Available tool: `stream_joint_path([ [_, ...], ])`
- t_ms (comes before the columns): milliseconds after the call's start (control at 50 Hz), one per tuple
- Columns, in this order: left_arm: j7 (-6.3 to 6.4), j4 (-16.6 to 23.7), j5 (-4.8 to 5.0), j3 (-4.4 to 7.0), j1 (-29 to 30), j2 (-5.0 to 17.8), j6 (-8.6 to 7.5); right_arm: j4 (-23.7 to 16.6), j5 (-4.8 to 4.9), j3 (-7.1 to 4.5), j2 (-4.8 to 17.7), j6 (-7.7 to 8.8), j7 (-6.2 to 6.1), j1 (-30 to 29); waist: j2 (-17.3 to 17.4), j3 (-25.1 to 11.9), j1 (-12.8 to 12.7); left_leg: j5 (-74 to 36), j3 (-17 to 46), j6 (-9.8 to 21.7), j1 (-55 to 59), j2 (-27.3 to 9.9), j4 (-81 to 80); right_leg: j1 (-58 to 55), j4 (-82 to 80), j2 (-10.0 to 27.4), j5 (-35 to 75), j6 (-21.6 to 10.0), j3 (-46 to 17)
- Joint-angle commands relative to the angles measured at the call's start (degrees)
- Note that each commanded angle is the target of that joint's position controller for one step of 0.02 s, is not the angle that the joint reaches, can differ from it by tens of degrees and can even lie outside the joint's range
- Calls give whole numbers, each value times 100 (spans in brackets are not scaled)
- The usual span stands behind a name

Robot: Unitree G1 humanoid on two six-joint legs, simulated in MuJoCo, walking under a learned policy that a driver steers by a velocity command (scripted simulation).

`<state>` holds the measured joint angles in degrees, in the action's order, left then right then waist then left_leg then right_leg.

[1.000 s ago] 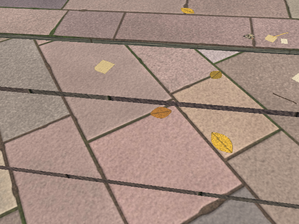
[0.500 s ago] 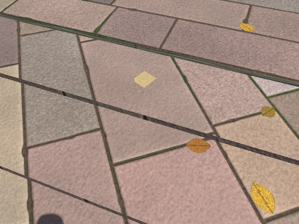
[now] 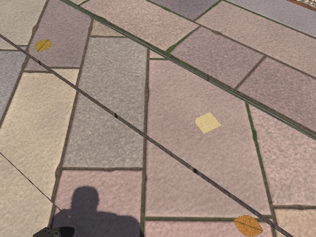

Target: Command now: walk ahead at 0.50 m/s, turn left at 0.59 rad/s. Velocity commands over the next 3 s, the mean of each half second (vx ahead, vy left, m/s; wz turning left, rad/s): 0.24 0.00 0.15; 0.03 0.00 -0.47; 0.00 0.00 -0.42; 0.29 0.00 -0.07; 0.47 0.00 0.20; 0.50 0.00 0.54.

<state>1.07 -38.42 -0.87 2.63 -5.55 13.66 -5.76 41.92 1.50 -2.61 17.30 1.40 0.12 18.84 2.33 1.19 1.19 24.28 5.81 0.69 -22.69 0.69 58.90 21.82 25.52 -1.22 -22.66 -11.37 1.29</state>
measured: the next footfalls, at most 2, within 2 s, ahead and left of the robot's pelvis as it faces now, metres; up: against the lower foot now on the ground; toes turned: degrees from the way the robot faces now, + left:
left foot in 0.22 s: +0.15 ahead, +0.15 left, -0.05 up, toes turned +6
right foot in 0.62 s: +0.25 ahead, -0.08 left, -0.01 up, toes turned -6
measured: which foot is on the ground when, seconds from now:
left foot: up 0.00-0.20, down 0.22-0.64, up 0.66-0.98, down 1.00-1.00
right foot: down 0.00-0.20, up 0.22-0.60, down 0.62-1.00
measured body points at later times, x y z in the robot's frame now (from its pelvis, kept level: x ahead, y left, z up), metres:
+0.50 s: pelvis +0.14 +0.05 -0.02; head +0.17 +0.07 +0.43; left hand +0.26 +0.30 -0.15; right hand +0.24 -0.19 -0.14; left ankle +0.11 +0.14 -0.76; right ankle +0.19 -0.10 -0.69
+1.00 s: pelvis +0.19 +0.04 +0.00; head +0.22 +0.04 +0.45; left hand +0.40 +0.29 -0.09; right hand +0.31 -0.25 -0.09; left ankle +0.24 +0.16 -0.73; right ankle +0.21 -0.08 -0.72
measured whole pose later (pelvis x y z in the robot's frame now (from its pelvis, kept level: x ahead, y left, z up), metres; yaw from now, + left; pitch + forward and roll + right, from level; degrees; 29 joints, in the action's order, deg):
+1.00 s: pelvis +0.19 +0.04 +0.00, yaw -15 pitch +3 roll +0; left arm 3.1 -35.4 1.1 5.5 -10.2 17.1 2.6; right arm 40.3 0.8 -3.4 14.7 -0.1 -0.6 4.6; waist -0.4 1.5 -2.0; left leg 17.8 6.4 -4.8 -21.4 2.0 33.9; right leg 24.0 34.4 -4.9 -13.0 -1.4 -6.9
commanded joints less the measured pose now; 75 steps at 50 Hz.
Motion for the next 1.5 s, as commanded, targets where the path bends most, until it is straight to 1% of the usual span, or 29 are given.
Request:
stream_joint_path([
  [20, -10, 64, -2, 222, -421, 547, 41, -492, 40, -134, 345, -70, 31, -53, -917, -607, -75, -7, -115, -150, -1136, -690, 460, -1475, -1034, 1578, 1187, -18, -1342],
  [80, -124, 102, 116, 317, 228, 849, 22, -518, -42, -17, 64, -198, 111, 75, -1186, -360, 348, -490, -368, -209, 265, -643, -855, -206, -1242, 1205, 1385, 53, -388],
  [120, -163, 74, 121, 386, 377, 1040, 32, -427, -63, -64, 240, -241, 148, 75, -1119, -503, 409, -1037, -404, -258, 848, -601, -1557, -198, -905, 1251, 1524, 114, -184],
  [180, -138, -22, 172, 291, 434, 782, 148, -32, -45, -192, 391, -324, 171, 579, -676, -427, 610, -2053, -724, -152, 1921, -409, -2724, 290, 435, 1190, 711, 390, 135],
  [220, -115, -173, -50, 121, -116, 240, 278, 145, -171, -237, 553, -208, 168, 722, 1056, 57, 467, -2682, -368, -40, 2090, -470, -3269, 1206, 3487, 571, -1377, 918, 554],
  [240, -84, -170, -149, 6, -768, -69, 331, -246, -257, -140, 980, -46, 130, 314, 2127, 57, -186, -5959, 1272, 359, 1717, -1672, -3115, 1991, 5302, 442, -2084, 1221, 317],
  [260, -74, -285, 139, 102, -1564, 474, 366, -379, -271, -282, 1306, -21, 202, 240, 1638, -551, -272, -5753, 1977, 1406, 1603, -2422, -3667, 1879, 5699, 328, -1504, 1408, -38],
  [280, -12, -157, 316, 153, -1101, 783, 416, -299, -224, -344, 1373, -19, 239, -64, 1220, -373, -177, -3662, 2274, 1700, 1426, -2374, -4048, 2346, 5927, 474, -1131, 1472, 24],
  [320, 125, -197, 247, 186, -486, 836, 528, -201, -257, -149, 753, -22, 141, -555, 570, -208, -95, -2426, 1538, 1282, 1075, -1903, -3992, 2356, 5805, 710, -446, 1403, -333],
  [380, 163, -276, 171, 138, -606, 554, 569, 10, -362, 23, 233, 108, -79, -595, 593, -351, -193, -3692, 653, 1094, 1125, -1723, -3904, 1789, 4872, 674, 181, 1416, -682],
  [480, 22, 97, 121, 1, -100, 358, 550, 128, -206, -196, 750, -53, -301, -425, 562, -785, 76, -5628, -19, 1137, 2039, -1839, -3580, 1287, 3129, 426, -280, 1416, 155],
  [580, -122, 265, 211, 44, -139, 312, 640, 92, -87, -284, 715, -277, -348, -604, 539, -453, 11, -5202, -307, 969, 2111, -1896, -3460, 919, 1991, 255, 99, 1085, 480],
  [620, -148, 194, 154, 206, -631, 616, 636, 127, -59, -311, 663, -253, -376, -553, 365, -644, -263, -5168, -840, 483, 1607, -1390, -2668, -389, 839, 56, 1597, 739, 253],
  [640, -72, 243, 84, 432, -938, 1362, 639, -154, -203, -277, 450, -187, -400, -551, -1057, -1009, -222, -4074, -1436, -198, 278, -468, -1223, -1449, 697, 1108, 3371, -103, -1731],
  [660, -7, 233, -5, 466, -1551, 1416, 662, -439, -360, -191, 304, -145, -351, -1409, -2027, -1512, -861, 962, -871, -451, -1059, 443, 563, -2268, -321, 2168, 4483, -1281, -3461],
  [700, 14, 361, -27, 346, -966, 1119, 478, -289, -78, -198, 177, -80, -135, -1174, -981, -1152, -478, 1184, 40, -354, -1447, 50, 1610, -1758, -112, 1991, 3775, -952, -2757],
  [740, 58, 466, 205, 313, -380, 915, 473, -266, -194, -264, 373, -112, -204, -1217, -523, -637, -200, 409, -96, -360, -1351, -211, 627, -1220, -277, 1422, 3216, -305, -1966],
  [880, 189, 661, 208, 468, -283, 1144, 674, -403, -125, -163, 100, -130, -178, -1339, -912, -776, -136, -404, -158, -653, -267, 141, -1522, -700, -363, 986, 2141, -288, -1894],
  [1020, 248, 717, 212, 478, -174, 1051, 836, -361, -36, -287, 185, -21, 2, -939, -1031, -684, 13, -1585, -99, -393, 996, 134, -3914, -105, 504, 599, 916, 154, -2632],
  [1080, 142, 512, 225, 432, -892, 702, 819, -356, -235, -457, 647, -83, -15, -856, 1067, -911, -196, -3280, 1146, 458, 2768, -1681, -3695, 1944, 3370, -837, -1445, 1007, -1270],
  [1100, 115, 682, 238, 537, -885, 1023, 786, -490, -306, -507, 943, -76, -40, -1271, 1209, -965, -489, -3241, 1815, 971, 2241, -2474, -3950, 2210, 4570, -546, -1183, 1198, -874],
  [1120, 181, 530, 199, 615, -695, 1275, 842, -754, -321, -381, 490, -64, -84, -1698, 334, -799, -402, -2539, 1372, 931, 1871, -2160, -4054, 2233, 5433, -279, -806, 1285, -872],
  [1160, 198, 519, 149, 537, -902, 1163, 1013, -832, -246, -221, 240, -46, -168, -1955, 472, -551, -541, -2509, 712, 931, 1286, -1834, -3954, 1979, 6242, -139, -295, 1559, -769],
  [1260, 64, 911, 133, 311, -284, 704, 1024, -728, -251, -213, 435, -194, -371, -1240, 450, -611, -103, -2263, 105, 886, 2054, -1512, -3680, 1934, 4461, -85, 244, 1751, -479],
  [1380, -125, 766, 127, 264, -882, 617, 1067, -658, -32, -372, 773, -244, -246, -1470, 856, -645, -262, -1327, -10, 811, 1213, -1636, -3819, -441, 1263, 291, -501, 1267, 186],
  [1420, -94, 266, 105, 279, -1653, 520, 1044, -414, -48, -314, 470, -245, -268, -1139, 224, -625, -428, -1091, -572, 526, 646, -1177, -2963, -1647, -116, -110, 597, 1064, 551],
  [1460, -49, 400, 49, 381, -1668, 980, 965, -814, -289, -189, 127, -240, -119, -1636, -1774, -663, -476, 1143, -1165, -432, -1307, -109, -945, -2315, -98, 1371, 1287, 84, -1849],
  [1480, -9, 673, -62, 264, -1110, 928, 908, -735, -192, -254, 301, -265, -54, -1741, -1227, -662, -362, 1312, -599, -523, -1371, -192, 95, -1875, -322, 1715, 1770, -201, -1947],
  [1500, -2, 692, -215, 343, -709, 1261, 865, -753, -11, -261, 285, -348, -105, -1515, -1763, -783, -159, 1286, -612, -583, -1206, -63, 693, -1073, -870, 1977, 478, -519, -2533],
])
